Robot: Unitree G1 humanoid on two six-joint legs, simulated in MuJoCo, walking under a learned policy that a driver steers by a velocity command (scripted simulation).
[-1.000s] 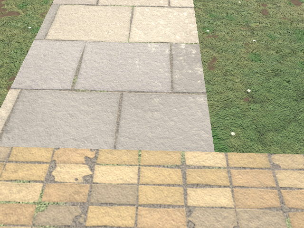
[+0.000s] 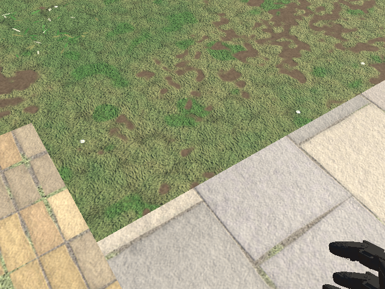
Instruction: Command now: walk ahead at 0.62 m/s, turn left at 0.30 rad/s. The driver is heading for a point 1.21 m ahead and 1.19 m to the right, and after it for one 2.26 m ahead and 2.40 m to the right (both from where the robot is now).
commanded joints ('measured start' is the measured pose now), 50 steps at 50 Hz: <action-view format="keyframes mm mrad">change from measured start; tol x32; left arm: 1 -98 194 26 -67 -15 -22 11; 50 -408 225 93 -357 -20 142 49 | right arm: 1 -79 -31 -6 -77 -7 -35 28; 7 374 -210 -50 43 -63 -15 -12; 50 21 -128 -76 128 -1 29 -48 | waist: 1 -87 -101 77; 7 -187 228 -606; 21 -100 33 -96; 50 -124 -238 -170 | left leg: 1 298 -70 100 -207 145 7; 5 805 -86 59 -345 291 81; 7 1298 411 -633 -262 885 373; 14 456 193 -132 -539 558 237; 26 592 253 72 -611 -16 185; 31 678 248 172 -410 126 85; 34 78 -95 165 200 -633 -143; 50 392 -146 -72 -301 -252 -126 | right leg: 1 -228 -219 57 -124 767 -154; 5 -247 -165 4 464 1004 -53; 6 -529 -18 6 903 -76 -4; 7 -676 72 261 1226 -354 6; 30 -518 -91 26 387 60 -29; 34 -88 -385 659 133 875 -385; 50 -291 -126 642 192 482 -195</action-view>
